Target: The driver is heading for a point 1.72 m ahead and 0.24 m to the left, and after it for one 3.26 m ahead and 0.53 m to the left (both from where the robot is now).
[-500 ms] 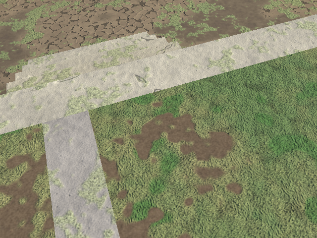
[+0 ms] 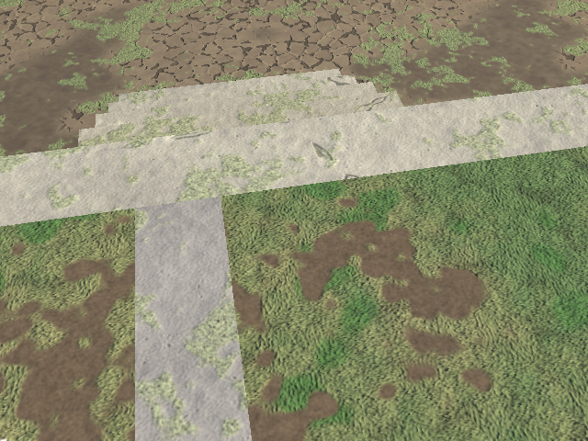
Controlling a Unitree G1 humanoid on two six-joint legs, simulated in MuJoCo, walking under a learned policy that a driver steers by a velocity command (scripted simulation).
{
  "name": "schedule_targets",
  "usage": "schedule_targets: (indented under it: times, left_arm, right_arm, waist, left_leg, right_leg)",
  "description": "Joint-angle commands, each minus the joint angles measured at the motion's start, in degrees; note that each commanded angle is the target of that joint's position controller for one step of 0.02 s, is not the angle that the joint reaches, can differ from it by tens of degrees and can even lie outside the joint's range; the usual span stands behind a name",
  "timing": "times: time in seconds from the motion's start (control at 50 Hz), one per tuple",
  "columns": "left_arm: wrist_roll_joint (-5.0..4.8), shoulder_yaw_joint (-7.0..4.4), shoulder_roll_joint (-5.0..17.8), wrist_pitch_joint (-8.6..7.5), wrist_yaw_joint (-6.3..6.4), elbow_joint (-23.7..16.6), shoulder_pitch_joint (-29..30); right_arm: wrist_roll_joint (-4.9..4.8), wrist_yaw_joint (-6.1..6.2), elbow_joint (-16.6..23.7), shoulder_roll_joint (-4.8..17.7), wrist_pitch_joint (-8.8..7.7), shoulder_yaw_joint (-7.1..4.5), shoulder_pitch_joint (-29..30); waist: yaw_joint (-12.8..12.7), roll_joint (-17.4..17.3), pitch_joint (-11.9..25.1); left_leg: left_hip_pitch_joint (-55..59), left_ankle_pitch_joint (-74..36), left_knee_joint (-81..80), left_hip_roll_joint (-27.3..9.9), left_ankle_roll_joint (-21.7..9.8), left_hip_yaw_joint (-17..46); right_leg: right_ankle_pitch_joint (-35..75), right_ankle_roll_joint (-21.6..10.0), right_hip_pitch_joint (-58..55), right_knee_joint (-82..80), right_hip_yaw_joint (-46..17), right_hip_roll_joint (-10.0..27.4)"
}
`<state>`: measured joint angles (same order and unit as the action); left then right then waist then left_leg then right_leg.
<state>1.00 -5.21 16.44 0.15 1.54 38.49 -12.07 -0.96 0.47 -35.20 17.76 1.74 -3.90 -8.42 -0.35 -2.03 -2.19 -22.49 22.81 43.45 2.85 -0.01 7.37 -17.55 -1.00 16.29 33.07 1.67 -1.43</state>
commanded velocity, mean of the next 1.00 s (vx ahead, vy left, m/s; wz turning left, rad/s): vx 0.35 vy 0.00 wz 0.34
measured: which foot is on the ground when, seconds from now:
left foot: up 0.00-0.22, down 0.24-0.72, up 0.74-1.00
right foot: down 0.00-0.24, up 0.26-0.70, down 0.72-1.00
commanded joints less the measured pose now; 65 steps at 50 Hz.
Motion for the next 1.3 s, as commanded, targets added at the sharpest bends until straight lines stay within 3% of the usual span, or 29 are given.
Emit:
schedule_targets:
  times: [0.02, 0.04, 0.12, 0.18, 0.22, 0.24, 0.26, 0.28, 0.3, 0.34, 0.38, 0.5, 0.58, 0.66, 0.7, 0.72, 0.74, 0.76, 0.78, 0.82, 0.88, 0.96, 1.08, 1.14, 1.16, 1.18, 1.2, 1.24, 1.3]
  left_arm:
    - [0.21, -1.48, 7.63, -1.36, 0.80, -4.86, 0.01]
    - [-0.31, -1.47, 7.92, -1.38, 0.98, -4.99, 2.19]
    - [-1.19, -2.28, 10.55, -0.33, 0.85, -3.97, 1.95]
    - [-2.31, -2.42, 11.41, -0.80, -0.27, -3.27, 1.84]
    - [-2.53, -1.64, 8.74, -1.12, -0.92, -2.36, 1.54]
    - [-1.55, -0.56, 4.96, -1.49, -1.37, -2.69, 2.30]
    - [0.13, 0.64, 1.69, -2.52, -1.69, -7.68, 6.37]
    - [-1.97, -0.09, 5.47, -4.28, -1.86, -9.10, 10.61]
    - [-3.64, -0.77, 7.95, -5.19, -2.27, -8.80, 11.26]
    - [-1.28, -0.97, 8.10, -5.96, -2.04, -6.00, 8.26]
    - [-0.20, -0.94, 7.29, -6.28, -2.23, -4.78, 7.70]
    - [-1.06, 0.99, 3.05, -6.32, -3.06, -4.95, 15.97]
    - [-1.59, 1.37, 3.29, -6.99, -4.27, -6.05, 20.97]
    - [-1.64, 0.49, 5.51, -7.83, -4.59, -5.24, 17.84]
    - [-1.31, -1.23, 8.84, -7.92, -3.72, -2.71, 6.86]
    - [-0.44, -1.80, 11.29, -7.78, -3.23, -1.49, -4.22]
    - [-0.24, -2.87, 15.22, -7.25, -3.46, 1.61, -11.64]
    - [-1.90, -1.48, 9.82, -7.32, -3.91, 2.33, -11.67]
    - [-2.36, -0.67, 7.46, -6.91, -3.52, 2.13, -7.21]
    - [-1.36, 0.08, 6.06, -5.91, -3.18, 1.42, -2.15]
    - [-1.35, 0.57, 5.28, -5.80, -2.64, 1.29, -1.38]
    - [-2.48, -0.42, 8.75, -5.37, -1.60, 2.10, -2.18]
    - [-3.22, -0.99, 10.29, -4.04, -1.26, 3.21, -7.83]
    - [-2.23, 0.25, 6.28, -3.66, -1.37, 2.56, -8.03]
    - [-0.71, 1.86, 1.48, -3.77, -1.45, 1.18, -9.47]
    - [-3.27, 2.20, 0.95, -4.31, -1.32, -1.02, -15.18]
    - [-4.18, 0.86, 6.52, -3.94, -0.99, 0.61, -13.69]
    - [-3.28, 0.31, 7.40, -3.18, -1.07, 0.14, -7.53]
    - [-2.86, 0.26, 5.10, -2.12, -1.76, -0.82, -5.45]
  right_arm:
    - [-0.10, -0.51, 5.36, 7.52, -0.25, -2.90, 1.23]
    - [-0.50, -0.69, 4.97, 6.36, 0.20, -2.70, 0.52]
    - [-0.79, -2.08, 6.04, 2.74, 0.79, -0.75, 2.88]
    - [-0.93, -2.59, 5.33, 4.45, 0.25, -1.34, -0.06]
    - [-0.64, -2.15, 0.88, 5.17, -0.23, -2.26, -9.52]
    - [-0.90, -1.70, -0.84, 7.74, -0.66, -3.39, -16.08]
    - [-0.17, -1.32, 1.39, 16.99, -1.91, -4.78, -18.36]
    - [0.71, -1.89, 2.59, 14.11, -3.75, -3.94, -17.56]
    - [0.93, -1.85, 2.33, 10.74, -4.80, -2.70, -14.97]
    - [0.52, -1.20, 2.77, 7.52, -5.15, -1.46, -10.76]
    - [1.04, -0.24, 2.66, 7.39, -5.03, -1.13, -10.27]
    - [-0.17, 1.31, -1.35, 8.02, -4.68, -1.60, -16.43]
    - [-0.88, 1.49, -3.80, 8.06, -4.18, -1.73, -19.18]
    - [-0.46, 1.62, -5.16, 8.42, -3.65, -1.92, -18.39]
    - [-0.08, 1.40, -4.82, 7.64, -3.47, -1.51, -16.93]
    - [0.84, 1.25, -3.28, 5.60, -3.55, -0.56, -15.55]
    - [0.13, 1.01, -3.25, -0.24, -4.24, 1.08, -24.03]
    - [-0.83, 0.92, -3.75, 3.98, -5.05, 0.64, -22.61]
    - [-1.50, 0.54, -2.43, 7.24, -5.61, -0.28, -15.20]
    - [0.51, 0.22, -0.35, 6.44, -7.00, -0.02, -6.98]
    - [1.21, -0.42, -0.07, 3.49, -7.39, 0.58, -8.14]
    - [1.91, -0.87, 2.21, 0.41, -7.70, 2.38, -1.01]
    - [0.31, -1.38, 3.95, 4.44, -8.41, 0.82, 5.23]
    - [0.64, -0.58, 2.16, 7.62, -8.62, -1.35, -5.07]
    - [1.33, -0.04, 1.35, 11.56, -8.30, -2.34, -14.07]
    - [2.11, -0.79, -0.11, 14.36, -7.45, -2.99, -15.73]
    - [1.54, -1.13, 0.65, 9.00, -7.50, -1.85, -12.84]
    - [1.55, -1.12, 0.66, 4.75, -7.53, -0.56, -7.74]
    - [1.94, -0.87, -0.84, 2.94, -8.09, -0.42, -4.88]
  waist:
    - [-0.76, 9.35, 5.33]
    - [0.55, 6.58, 4.65]
    - [-1.96, 10.32, 4.76]
    - [-0.68, 10.73, 4.91]
    - [2.84, 6.61, 5.88]
    - [5.14, -2.25, 5.89]
    - [4.78, -18.59, 4.41]
    - [7.32, -10.95, 4.63]
    - [5.07, -7.25, -0.35]
    - [2.10, -3.28, -2.63]
    - [1.23, -4.02, -1.43]
    - [4.31, -4.10, -0.72]
    - [6.14, -4.52, -1.78]
    - [4.07, -7.15, -0.95]
    - [-1.89, -7.26, 7.22]
    - [-6.86, -4.06, 16.51]
    - [-3.61, 15.48, 26.26]
    - [-4.76, 15.34, 23.04]
    - [-4.91, 10.88, 12.63]
    - [-2.52, 3.38, 3.73]
    - [0.97, 6.35, 3.13]
    - [-0.07, 6.70, 0.62]
    - [-1.35, 6.87, 1.56]
    - [4.78, 5.75, 6.20]
    - [7.37, -4.24, 14.96]
    - [3.86, -22.08, 18.75]
    - [4.49, -12.36, 12.31]
    - [3.37, -3.81, 4.74]
    - [1.27, -5.14, 1.74]
  left_leg:
    - [-13.45, 13.80, 24.48, -2.79, 1.78, -2.27]
    - [-13.69, 11.31, 23.75, -4.56, 2.21, -1.91]
    - [-6.02, 3.35, 9.34, -5.85, 1.85, -8.75]
    - [3.43, 0.43, -3.76, -3.76, -0.72, -12.46]
    - [16.56, -3.42, -12.58, 0.15, -2.61, -15.41]
    - [25.35, -0.88, -16.67, -4.29, -5.43, -5.95]
    - [30.93, 5.44, -25.23, -20.72, -16.08, 29.13]
    - [27.74, 16.12, -33.57, -25.34, -22.28, 39.70]
    - [24.69, 18.35, -34.64, -24.36, -20.49, 35.97]
    - [20.46, 6.45, -32.38, -18.87, -15.80, 24.02]
    - [17.87, -4.79, -33.07, -14.60, -13.84, 16.58]
    - [17.27, -19.20, -31.00, -10.91, -11.38, 8.79]
    - [19.08, -19.95, -29.21, -12.68, -11.42, 11.09]
    - [22.42, -33.03, -25.24, -14.39, -9.74, 11.82]
    - [20.97, -51.65, -11.54, -10.50, -7.36, 8.02]
    - [10.73, -41.61, 3.51, -7.84, -5.63, 7.38]
    - [-10.71, -2.50, 25.93, 2.33, -0.86, 3.02]
    - [-17.50, 8.74, 32.76, 1.81, -0.73, 5.88]
    - [-21.03, 4.57, 34.11, -1.60, -0.91, 3.81]
    - [-18.93, -2.10, 28.14, -5.89, -1.05, -0.32]
    - [-13.83, -3.65, 19.63, -7.84, 0.20, -1.69]
    - [-7.25, -11.14, 1.30, -6.55, 2.45, -4.85]
    - [3.03, -22.19, -12.54, -3.70, 2.11, -2.97]
    - [19.39, -16.43, -16.15, -6.79, -1.79, -1.88]
    - [32.53, -11.83, -16.87, -18.75, -5.39, 10.12]
    - [39.53, 5.21, -25.74, -27.90, -12.67, 36.26]
    - [34.63, 12.75, -28.35, -26.00, -11.90, 35.64]
    - [24.53, -1.59, -28.50, -21.44, -9.77, 18.81]
    - [17.47, -14.89, -31.89, -17.47, -9.51, 6.31]
  right_leg:
    - [29.81, -17.10, -9.93, -12.63, -24.52, 25.95]
    - [28.61, -14.82, -9.50, -12.08, -19.70, 23.51]
    - [5.96, -10.10, -6.06, -15.99, -7.53, 16.43]
    - [-5.95, -8.77, -2.72, -16.07, -5.23, 16.70]
    - [-10.95, -6.08, 3.68, -7.73, -0.47, 14.28]
    - [-11.66, -2.35, 12.64, 8.81, 5.49, 10.66]
    - [-20.59, 2.46, 34.52, 31.17, 4.61, 1.31]
    - [-18.65, 1.63, 40.08, 37.01, -5.94, 1.62]
    - [-12.49, 0.23, 40.94, 36.69, -7.12, 3.95]
    - [-0.94, 0.46, 36.71, 31.02, -6.50, 6.34]
    - [7.07, 2.02, 30.56, 26.13, -5.10, 5.39]
    - [19.01, 4.46, 23.14, 5.04, -3.84, 1.28]
    - [19.93, 3.63, 20.70, -1.85, -3.91, 0.78]
    - [15.50, 0.38, 12.92, -5.12, -2.32, 0.02]
    - [16.05, -3.56, -4.37, -7.15, -0.22, -0.81]
    - [14.64, -8.08, -22.90, -4.03, -9.71, 7.89]
    - [1.92, -18.05, -43.77, -7.74, -38.51, 22.16]
    - [-5.96, -18.04, -41.49, -15.56, -47.97, 22.77]
    - [-5.48, -16.02, -32.97, -16.57, -38.86, 20.62]
    - [6.43, -14.46, -17.73, -18.84, -28.29, 15.74]
    - [14.67, -15.08, -10.28, -22.06, -23.28, 12.23]
    - [16.20, -13.72, -0.72, -23.60, -16.15, 9.34]
    - [8.07, -8.80, -2.08, -17.95, -20.34, 10.59]
    - [7.35, -4.54, 1.86, -2.82, -18.38, 5.55]
    - [-6.54, -1.89, 9.17, 16.32, -12.46, 0.89]
    - [-17.45, -0.31, 24.41, 32.37, -8.49, -2.09]
    - [-12.90, 0.24, 28.83, 39.24, -11.00, 1.32]
    - [-3.53, 0.72, 27.47, 39.45, -9.23, 4.78]
    - [1.58, 1.39, 23.20, 34.86, -8.14, 7.46]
